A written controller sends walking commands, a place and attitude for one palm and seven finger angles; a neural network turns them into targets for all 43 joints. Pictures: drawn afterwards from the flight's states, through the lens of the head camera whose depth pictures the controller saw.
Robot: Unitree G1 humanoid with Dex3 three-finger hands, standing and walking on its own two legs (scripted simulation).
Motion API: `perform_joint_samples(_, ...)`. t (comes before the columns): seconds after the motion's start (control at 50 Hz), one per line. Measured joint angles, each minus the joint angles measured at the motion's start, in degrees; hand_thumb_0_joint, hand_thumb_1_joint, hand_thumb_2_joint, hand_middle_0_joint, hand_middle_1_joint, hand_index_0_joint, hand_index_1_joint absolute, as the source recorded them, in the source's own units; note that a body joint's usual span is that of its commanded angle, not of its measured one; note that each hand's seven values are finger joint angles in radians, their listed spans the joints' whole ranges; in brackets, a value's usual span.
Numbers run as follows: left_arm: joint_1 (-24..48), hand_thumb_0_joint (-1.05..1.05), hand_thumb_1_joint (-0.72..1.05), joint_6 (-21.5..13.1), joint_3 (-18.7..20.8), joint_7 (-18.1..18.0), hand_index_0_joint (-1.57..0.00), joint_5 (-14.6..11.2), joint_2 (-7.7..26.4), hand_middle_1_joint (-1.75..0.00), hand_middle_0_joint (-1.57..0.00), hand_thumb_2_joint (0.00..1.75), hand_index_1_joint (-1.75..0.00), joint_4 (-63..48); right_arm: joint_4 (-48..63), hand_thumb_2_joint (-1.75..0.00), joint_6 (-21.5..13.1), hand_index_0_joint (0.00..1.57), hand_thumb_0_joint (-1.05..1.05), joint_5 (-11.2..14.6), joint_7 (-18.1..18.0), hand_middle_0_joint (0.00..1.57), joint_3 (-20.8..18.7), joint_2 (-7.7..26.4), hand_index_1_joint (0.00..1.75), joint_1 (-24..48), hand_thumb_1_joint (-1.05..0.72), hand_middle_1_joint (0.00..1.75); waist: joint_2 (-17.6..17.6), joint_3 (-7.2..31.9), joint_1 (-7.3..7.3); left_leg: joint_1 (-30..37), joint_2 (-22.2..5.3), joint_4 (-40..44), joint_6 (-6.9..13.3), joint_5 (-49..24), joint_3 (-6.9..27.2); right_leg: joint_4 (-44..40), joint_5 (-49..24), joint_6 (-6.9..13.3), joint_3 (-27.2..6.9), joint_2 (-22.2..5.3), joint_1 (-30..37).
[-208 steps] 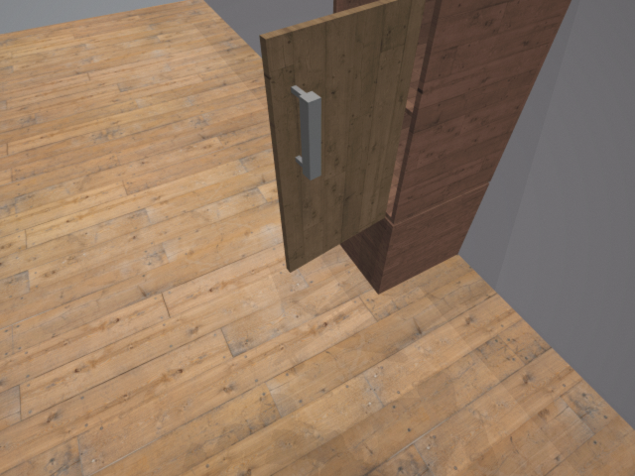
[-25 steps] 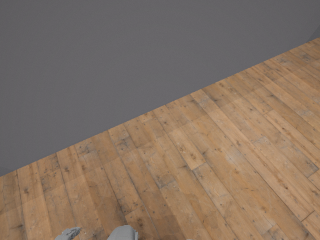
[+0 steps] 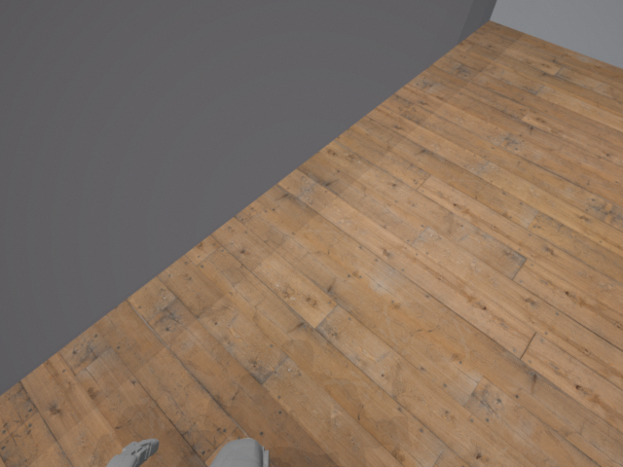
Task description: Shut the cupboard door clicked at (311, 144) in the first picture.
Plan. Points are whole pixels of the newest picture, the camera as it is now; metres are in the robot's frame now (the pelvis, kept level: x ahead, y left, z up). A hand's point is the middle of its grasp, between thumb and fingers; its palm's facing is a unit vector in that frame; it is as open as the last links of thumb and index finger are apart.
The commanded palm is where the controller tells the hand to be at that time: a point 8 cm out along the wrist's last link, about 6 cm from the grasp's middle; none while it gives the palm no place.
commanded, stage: walk around to get in front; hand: left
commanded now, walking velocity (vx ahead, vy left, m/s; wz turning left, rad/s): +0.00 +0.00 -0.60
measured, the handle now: out of the picture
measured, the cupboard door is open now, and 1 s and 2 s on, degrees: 97 97 97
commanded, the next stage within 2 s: walk to a spot facing it in 1.04 s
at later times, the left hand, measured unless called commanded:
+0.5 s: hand (254, 367) +0.27 +0.11 -0.15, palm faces -0.35 -0.91 -0.22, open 7.4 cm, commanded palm none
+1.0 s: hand (365, 268) +0.46 -0.07 -0.15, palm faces -0.63 -0.76 -0.16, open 7.4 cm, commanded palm none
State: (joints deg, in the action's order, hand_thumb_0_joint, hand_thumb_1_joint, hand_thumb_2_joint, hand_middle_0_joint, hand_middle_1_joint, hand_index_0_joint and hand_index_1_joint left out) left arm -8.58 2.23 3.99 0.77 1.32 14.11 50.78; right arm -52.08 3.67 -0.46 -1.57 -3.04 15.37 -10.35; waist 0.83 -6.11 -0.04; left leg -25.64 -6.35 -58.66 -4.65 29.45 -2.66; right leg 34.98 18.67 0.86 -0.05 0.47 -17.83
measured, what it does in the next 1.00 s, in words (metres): walks ahead, turning right: left foot, then right foot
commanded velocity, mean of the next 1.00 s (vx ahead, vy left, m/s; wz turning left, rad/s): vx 0.30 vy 0.00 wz -0.52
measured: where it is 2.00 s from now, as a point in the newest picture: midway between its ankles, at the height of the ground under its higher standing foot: (425, 387)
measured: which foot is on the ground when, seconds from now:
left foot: up 0.00-0.14, down 0.16-0.46, up 0.48-0.70, down 0.72-1.00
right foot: down 0.00-0.16, up 0.18-0.46, down 0.48-0.72, up 0.74-1.00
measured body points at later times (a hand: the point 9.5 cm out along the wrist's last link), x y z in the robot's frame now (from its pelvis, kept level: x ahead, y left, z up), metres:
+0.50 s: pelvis +0.07 -0.04 -0.01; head +0.11 -0.05 +0.44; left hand +0.29 +0.16 -0.13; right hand -0.03 -0.29 -0.15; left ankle +0.05 +0.13 -0.71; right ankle +0.06 -0.18 -0.73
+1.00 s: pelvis +0.24 -0.14 +0.01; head +0.28 -0.16 +0.46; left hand +0.49 -0.03 -0.13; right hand +0.07 -0.30 -0.14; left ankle +0.25 +0.03 -0.73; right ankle +0.23 -0.28 -0.70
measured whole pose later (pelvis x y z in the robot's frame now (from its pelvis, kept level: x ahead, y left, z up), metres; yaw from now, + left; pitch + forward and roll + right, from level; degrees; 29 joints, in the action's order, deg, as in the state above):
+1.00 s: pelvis +0.24 -0.14 +0.01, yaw -37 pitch +2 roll -1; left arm -4.6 0.8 4.0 4.4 1.9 12.6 52.4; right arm -56.8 -2.7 -2.4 -0.1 -0.8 9.6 -22.5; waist 0.3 -4.1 -2.4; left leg -5.0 -10.9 -26.0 -5.1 20.5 -14.1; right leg 41.0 15.8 1.0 7.7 -2.9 -28.1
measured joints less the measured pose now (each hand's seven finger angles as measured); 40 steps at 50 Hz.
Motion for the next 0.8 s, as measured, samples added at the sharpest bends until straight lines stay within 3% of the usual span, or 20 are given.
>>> perform_joint_samples(0.06,-1.1,0.01,0.91,0.1,-0.1,-0.4,-0.20,0.1,0.0,-0.30,-0.21,0.90,-0.30,0.6,0.7,-0.90,-0.6,0.20,0.01,0.3,0.1,0.20,0.1,-0.7,0.30,1.4,-0.91,0.30,-1.8,0.1,0.34,0.2,2.1,5.4,-0.3,-2.1,-0.4,-2.6,-1.7,0.0,-2.7,0.5,0.8)
perform_joint_samples(0.12,-2.0,0.01,0.91,0.6,-0.1,-0.5,-0.20,0.0,0.1,-0.30,-0.21,0.90,-0.30,1.3,1.9,-0.90,-1.5,0.20,0.01,0.5,0.1,0.20,0.5,-1.5,0.30,2.3,-0.91,0.30,-3.1,0.6,0.58,3.1,3.8,16.3,0.0,-7.0,-0.7,-2.8,-2.0,-0.5,-5.3,1.3,0.9)
perform_joint_samples(0.16,-2.9,0.01,0.90,1.2,-0.1,-0.2,-0.20,-0.2,-0.1,-0.30,-0.21,0.90,-0.30,1.4,2.9,-0.90,-2.6,0.20,0.01,0.2,0.2,0.20,0.9,-1.4,0.30,1.8,-0.91,0.30,-2.5,2.0,0.43,6.2,3.3,25.5,1.6,-10.5,-0.4,-0.3,0.3,-0.7,-5.9,2.7,-0.5)
perform_joint_samples(0.22,-2.4,0.01,0.91,2.0,0.5,1.0,-0.20,0.0,0.7,-0.30,-0.21,0.90,-0.30,1.9,3.1,-0.90,-3.9,0.20,0.01,-1.1,0.2,0.20,1.8,-2.6,0.30,0.6,-0.91,0.30,-3.3,2.1,0.35,6.6,1.8,24.0,4.2,-12.2,-2.3,15.4,9.5,-1.3,-2.9,2.2,-6.0)
perform_joint_samples(0.28,-1.1,0.01,0.91,1.8,1.2,2.5,-0.20,0.4,1.1,-0.30,-0.20,0.90,-0.30,1.9,2.5,-0.90,-4.6,0.21,0.01,-1.6,0.5,0.20,2.4,-3.4,0.30,-2.0,-0.91,0.30,-3.1,1.9,0.39,9.9,0.0,27.8,3.7,-13.1,-3.7,23.7,7.6,-2.0,1.2,-0.2,-9.5)
perform_joint_samples(0.32,-0.4,0.01,0.91,1.5,1.2,3.2,-0.20,0.4,1.0,-0.30,-0.20,0.90,-0.30,1.4,1.6,-0.90,-4.7,0.21,0.01,-1.7,0.6,0.20,2.4,-3.4,0.30,-3.7,-0.90,0.30,-2.3,2.0,0.38,12.1,-1.3,30.4,3.0,-13.8,-4.9,22.1,5.9,-2.3,3.0,-1.7,-10.2)
perform_joint_samples(0.42,1.2,0.01,0.91,0.8,0.8,3.9,-0.20,0.4,0.6,-0.30,-0.20,0.90,-0.30,0.5,-0.6,-0.90,-4.4,0.21,0.01,-1.8,1.1,0.20,1.6,-2.2,0.30,-7.4,-0.90,0.30,-0.2,2.2,-1.03,15.8,-4.6,31.2,0.9,-11.7,-8.6,8.3,4.3,-1.8,5.9,-3.3,-6.9)
perform_joint_samples(0.46,1.7,0.01,0.91,0.0,0.7,3.9,-0.20,0.5,0.9,-0.30,-0.20,0.90,-0.30,0.1,-1.2,-0.90,-4.1,0.21,0.01,-1.7,1.4,0.20,1.2,-1.5,0.30,-9.1,-0.90,0.30,0.2,2.4,-1.74,15.7,-6.0,27.3,-0.1,-8.6,-9.5,0.9,2.8,-0.8,6.8,-3.0,-3.1)
perform_joint_samples(0.48,1.7,0.01,0.91,-1.0,0.6,3.8,-0.20,0.5,1.6,-0.30,-0.20,0.90,-0.30,-0.4,-1.5,-0.90,-3.8,0.21,0.01,-1.3,1.6,0.20,1.1,-1.5,0.30,-10.2,-0.90,0.30,-1.0,3.0,-1.87,14.0,-5.6,22.1,0.1,-5.9,-9.8,-2.6,1.4,0.8,5.4,-3.5,-1.8)
perform_joint_samples(0.5,2.2,0.01,0.91,-1.9,0.7,3.2,-0.20,0.3,1.5,-0.30,-0.20,0.90,-0.30,-0.4,-2.2,-0.90,-3.1,0.21,0.01,-1.0,1.6,0.20,1.0,-1.0,0.30,-10.0,-0.90,0.30,-1.0,2.6,-1.66,11.4,-5.2,14.8,0.3,-2.0,-7.9,-1.4,-3.6,1.1,4.8,-3.4,-2.6)
perform_joint_samples(0.54,2.3,0.01,0.91,-2.7,0.4,2.1,-0.20,-0.1,0.5,-0.30,-0.20,0.90,-0.30,0.0,-3.6,-0.90,-1.8,0.21,0.01,-0.7,1.7,0.20,0.5,0.2,0.30,-8.5,-0.90,0.30,0.3,1.6,-1.75,5.8,-3.8,2.6,0.5,1.0,-2.9,1.5,-2.9,0.5,4.6,-2.4,-2.6)
perform_joint_samples(0.58,1.0,0.01,0.91,-2.9,0.1,1.3,-0.20,0.1,-0.2,-0.30,-0.20,0.90,-0.30,0.5,-4.0,-0.90,-1.7,0.20,0.01,-0.8,1.8,0.20,0.1,0.4,0.30,-6.7,-0.91,0.30,0.3,1.7,-1.67,1.8,-2.4,-1.3,0.6,-0.4,-1.2,0.0,-1.5,-0.2,3.7,-1.6,-0.8)
perform_joint_samples(0.62,-0.6,0.01,0.91,-2.9,0.0,0.9,-0.20,0.3,-0.5,-0.30,-0.20,0.90,-0.30,1.5,-3.2,-0.90,-2.3,0.20,0.01,-0.8,2.0,0.20,0.0,-0.1,0.30,-5.0,-0.91,0.30,-0.8,2.2,-1.43,-0.2,-1.4,2.3,0.5,-2.9,-1.1,-2.5,-1.6,-0.6,2.2,-1.3,1.0)
perform_joint_samples(0.68,-2.9,0.01,0.91,-2.6,-0.1,1.3,-0.20,0.4,-0.5,-0.30,-0.20,0.90,-0.30,3.4,-0.8,-0.90,-4.2,0.20,0.01,-0.9,2.4,0.20,0.3,-1.4,0.30,-2.8,-0.91,0.30,-2.8,2.7,-0.96,1.2,0.2,15.2,0.5,-8.8,-2.5,-4.0,-1.1,-1.0,-0.8,-1.1,3.1)
perform_joint_samples(0.72,-4.8,0.01,0.91,-1.9,-0.1,1.6,-0.20,0.3,-1.0,-0.30,-0.21,0.90,-0.30,4.2,1.2,-0.90,-6.2,0.20,0.01,-1.1,2.3,0.20,0.8,-1.4,0.30,-2.5,-0.91,0.30,-2.4,3.6,-0.78,4.1,0.4,24.0,1.3,-10.9,-3.2,-0.6,2.7,-0.3,-2.1,-0.3,2.5)
perform_joint_samples(0.76,-5.5,0.01,0.91,-1.0,0.0,1.9,-0.20,0.2,-0.9,-0.30,-0.21,0.90,-0.30,5.2,1.9,-0.90,-7.8,0.20,0.01,-1.6,1.6,0.20,1.3,-2.4,0.30,-2.3,-0.91,0.30,-2.7,4.1,-1.08,4.4,-0.5,21.7,3.4,-12.4,-4.7,12.1,8.5,0.2,-1.9,-0.2,-1.8)
perform_joint_samples(0.8,-4.6,0.01,0.91,-0.6,0.3,2.2,-0.20,0.6,-0.5,-0.30,-0.20,0.90,-0.30,6.0,2.0,-0.90,-8.5,0.20,0.01,-1.9,1.3,0.20,2.0,-4.0,0.30,-3.6,-0.91,0.30,-3.5,4.2,-1.44,6.6,-1.1,22.3,3.8,-11.3,-6.1,24.8,7.4,0.2,-0.4,-0.8,-6.8)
